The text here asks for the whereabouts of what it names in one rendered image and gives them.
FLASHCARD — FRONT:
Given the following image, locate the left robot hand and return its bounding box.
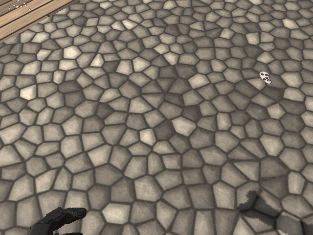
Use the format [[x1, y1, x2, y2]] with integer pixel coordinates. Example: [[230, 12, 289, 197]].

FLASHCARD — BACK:
[[28, 207, 87, 235]]

